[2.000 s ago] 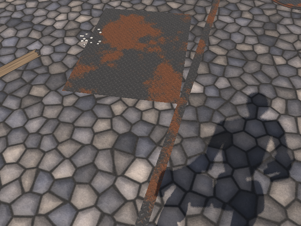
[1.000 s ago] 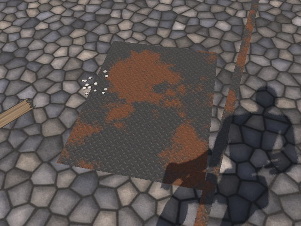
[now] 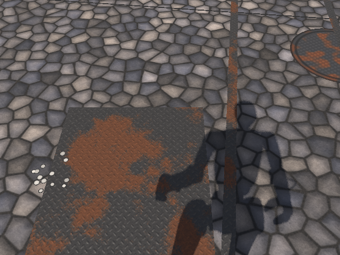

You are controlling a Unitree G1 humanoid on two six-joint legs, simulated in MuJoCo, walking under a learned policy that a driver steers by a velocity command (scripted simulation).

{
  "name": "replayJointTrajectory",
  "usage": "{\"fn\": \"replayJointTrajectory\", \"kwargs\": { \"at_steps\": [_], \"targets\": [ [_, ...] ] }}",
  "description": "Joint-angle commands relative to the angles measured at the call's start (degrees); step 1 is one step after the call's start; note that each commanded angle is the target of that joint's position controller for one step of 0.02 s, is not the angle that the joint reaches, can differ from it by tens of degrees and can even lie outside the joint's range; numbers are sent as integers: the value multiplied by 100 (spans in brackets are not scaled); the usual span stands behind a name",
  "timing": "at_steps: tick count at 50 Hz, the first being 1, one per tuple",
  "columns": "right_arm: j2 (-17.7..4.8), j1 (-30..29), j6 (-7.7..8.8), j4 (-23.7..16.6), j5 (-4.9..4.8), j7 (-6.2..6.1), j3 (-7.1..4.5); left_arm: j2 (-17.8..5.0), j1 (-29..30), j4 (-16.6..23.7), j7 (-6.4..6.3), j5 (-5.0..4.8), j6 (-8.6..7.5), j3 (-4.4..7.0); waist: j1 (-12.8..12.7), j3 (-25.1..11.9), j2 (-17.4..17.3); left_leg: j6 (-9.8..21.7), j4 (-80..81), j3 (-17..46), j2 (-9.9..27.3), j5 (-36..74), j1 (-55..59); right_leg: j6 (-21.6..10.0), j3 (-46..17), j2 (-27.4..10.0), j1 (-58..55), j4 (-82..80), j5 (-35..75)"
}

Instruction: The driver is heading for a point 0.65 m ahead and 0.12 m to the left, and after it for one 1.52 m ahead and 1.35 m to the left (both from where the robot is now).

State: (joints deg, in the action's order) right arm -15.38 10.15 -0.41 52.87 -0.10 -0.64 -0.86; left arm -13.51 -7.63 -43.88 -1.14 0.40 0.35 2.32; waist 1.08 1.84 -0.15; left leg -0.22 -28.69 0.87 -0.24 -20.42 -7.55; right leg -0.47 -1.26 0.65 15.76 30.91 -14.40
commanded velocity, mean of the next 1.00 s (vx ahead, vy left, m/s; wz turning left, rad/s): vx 0.14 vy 0.00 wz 0.15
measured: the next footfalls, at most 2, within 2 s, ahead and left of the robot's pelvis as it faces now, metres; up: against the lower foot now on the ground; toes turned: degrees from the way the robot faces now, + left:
right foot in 1.00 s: +0.20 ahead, -0.07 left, +0.00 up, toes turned +5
left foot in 1.50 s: +0.56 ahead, +0.11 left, +0.00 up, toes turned +5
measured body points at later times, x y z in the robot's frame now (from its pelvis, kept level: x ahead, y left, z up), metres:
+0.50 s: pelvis -0.05 +0.06 +0.01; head -0.03 +0.11 +0.46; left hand +0.03 +0.38 -0.11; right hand +0.10 -0.20 -0.09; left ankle -0.06 +0.13 -0.73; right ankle +0.00 -0.10 -0.65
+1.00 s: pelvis +0.08 +0.02 +0.00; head +0.10 +0.01 +0.45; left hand +0.21 +0.32 -0.09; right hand +0.15 -0.27 -0.13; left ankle -0.06 +0.13 -0.73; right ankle +0.16 -0.07 -0.73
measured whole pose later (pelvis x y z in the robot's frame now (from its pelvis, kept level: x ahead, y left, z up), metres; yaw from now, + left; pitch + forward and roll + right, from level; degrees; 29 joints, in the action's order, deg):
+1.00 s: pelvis +0.08 +0.02 +0.00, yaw +8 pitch +2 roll +1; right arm -19.2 18.6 2.3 51.3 -0.9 -0.3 -4.6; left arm -17.7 -6.5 -48.4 2.0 -1.9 -3.7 3.0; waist 3.5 0.0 -0.8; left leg -0.4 -19.0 -2.2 0.3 -20.9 0.6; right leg -3.5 2.7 -2.0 21.7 30.7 -11.5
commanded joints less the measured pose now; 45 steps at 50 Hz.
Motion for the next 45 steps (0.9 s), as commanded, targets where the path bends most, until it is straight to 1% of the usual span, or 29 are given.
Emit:
{"fn": "replayJointTrajectory", "kwargs": {
  "at_steps": [1,2,4,5,6,7,8,9,11,13,14,15,16,17,18,19,20,21,23,26,27,28,29,30,31,34,37,41,45],
  "targets": [
    [-816,-145,-16,-315,-74,-54,-211,-1049,-61,256,-131,-13,-23,334,-127,-571,171,123,-59,288,149,1871,-812,-491,-488,-647,-1214,-113,2872],
    [-792,-160,-38,-348,-88,-63,-223,-1090,-145,221,-170,-13,6,364,-146,-611,254,105,-289,281,96,1720,-947,-611,-586,-805,-1265,-171,2927],
    [-702,-151,-92,-418,-92,-73,-243,-1154,-358,138,-227,-2,54,406,-189,-710,593,2,-966,150,-29,992,-1271,-991,-1039,-1379,-1344,-500,2970],
    [-654,-95,-133,-429,-87,-64,-263,-1156,-286,142,-253,3,67,407,-162,-715,904,-52,-1552,1,-103,-193,-1410,-1252,-1321,-1780,-1253,-725,3032],
    [-706,-131,-185,-467,-94,-49,-306,-1141,-208,189,-280,46,48,391,-233,-702,1113,-99,-2574,25,-43,-1432,-1622,-1557,-1655,-2223,-1092,-955,3090],
    [-776,-176,-237,-513,-122,-38,-357,-1154,-161,201,-289,79,12,381,-244,-599,909,-137,-3253,161,112,-1877,-1824,-1699,-1701,-2426,-886,-1155,2979],
    [-737,-73,-291,-532,-148,-37,-373,-1191,156,220,-293,42,-25,388,-33,-485,728,-133,-3156,295,346,-1710,-1759,-1502,-1389,-2297,-622,-1215,2515],
    [-668,49,-332,-509,-146,-36,-358,-1230,491,243,-286,-6,-56,406,107,-403,700,-121,-2692,244,448,-1383,-1522,-1244,-995,-2060,-360,-1263,2160],
    [-662,229,-347,-452,-98,11,-370,-1267,742,207,-262,-49,-33,425,174,-499,802,-104,-1886,-49,388,-626,-878,-990,-400,-1749,-119,-1140,2086],
    [-700,627,-335,-347,-80,115,-436,-1225,778,123,-251,-139,44,417,350,-662,751,29,-715,-454,125,442,-207,-761,76,-1540,-27,-670,1655],
    [-770,788,-332,-297,-54,157,-487,-1063,592,23,-245,-196,81,389,346,-576,403,205,-64,-354,-18,741,72,-469,379,-1288,210,-53,830],
    [-1213,731,-311,-428,-27,105,-593,-781,157,-70,-210,-65,136,327,133,-229,-1006,644,761,1072,770,1785,363,108,964,-709,1264,1238,-784],
    [-1817,573,-208,-752,124,72,-637,-679,594,278,-237,101,129,279,134,-118,-1911,1715,1188,3168,2110,3146,23,442,514,94,2280,2546,-2530],
    [-1782,581,-49,-792,370,101,-627,-817,942,406,-275,32,110,330,310,-359,-1361,2084,1509,3473,2209,2092,-382,331,-230,38,2164,3372,-2531],
    [-1615,249,70,-847,288,82,-596,-1019,862,334,-289,-69,105,400,90,-163,-961,1753,1530,2970,1850,1224,-441,217,-412,-108,2195,3502,-1913],
    [-1445,-119,107,-916,110,27,-574,-1131,650,164,-317,-66,107,466,-89,-37,-682,1343,1454,2531,1537,743,-413,196,-416,-222,2245,3398,-1315],
    [-1230,-287,111,-975,-7,-22,-508,-1176,564,43,-352,-29,110,495,-117,-40,-638,1120,1385,2313,1370,787,-352,232,-432,-265,2207,3319,-968],
    [-1124,-252,106,-991,-38,-66,-464,-1133,519,12,-338,-3,87,499,-128,-122,-652,1061,1343,2158,1229,1084,-318,285,-424,-213,2066,3365,-705],
    [-1028,39,92,-971,-36,-124,-438,-972,479,-4,-291,-36,17,472,-75,-348,-585,1092,1261,2019,1128,1627,29,364,-417,-105,1982,3276,-424],
    [-943,248,88,-938,-18,-171,-404,-879,452,-80,-269,-81,-21,434,7,-481,-578,1158,1191,1913,1142,2051,528,489,-413,-132,1991,2765,-265],
    [-902,359,86,-888,-35,-178,-394,-865,431,-100,-241,-82,-34,420,42,-554,-589,1161,1309,1933,1094,1338,630,515,-397,-192,1940,2416,-145],
    [-903,426,89,-843,-50,-180,-392,-864,510,-98,-204,-93,-55,409,112,-474,-686,1170,1506,2033,1059,412,631,532,-349,-224,1917,2074,-46],
    [-903,418,100,-798,-42,-179,-379,-873,554,-110,-159,-104,-87,394,154,-366,-818,1180,1706,2108,1088,-191,620,545,-275,-267,1894,1770,25],
    [-890,419,117,-747,-14,-174,-362,-870,577,-135,-109,-111,-131,370,205,-278,-901,1188,1858,2143,1130,-447,594,549,-209,-316,1806,1499,60],
    [-947,445,134,-701,12,-162,-370,-879,622,-147,-66,-127,-181,353,274,-184,-917,1209,1948,2138,1175,-521,575,532,-142,-348,1733,1296,46],
    [-1143,570,213,-586,41,-123,-422,-925,733,-147,23,-169,-330,316,437,28,-744,1304,2112,2153,1389,-620,712,373,-72,-434,1825,980,-20],
    [-1167,603,308,-523,24,-97,-449,-904,701,-157,89,-200,-426,276,463,154,-631,1328,2233,2023,1518,-601,895,193,-71,-506,2008,828,-45],
    [-1178,600,382,-478,-14,-57,-491,-834,687,-139,171,-221,-485,209,435,204,-529,1298,2296,1573,1562,-302,968,29,-14,-536,1989,641,-38],
    [-1228,594,384,-461,-56,1,-541,-818,748,-64,266,-241,-498,139,379,229,-500,1214,2204,1021,1562,245,829,-109,182,-504,1603,385,94]
  ]
}}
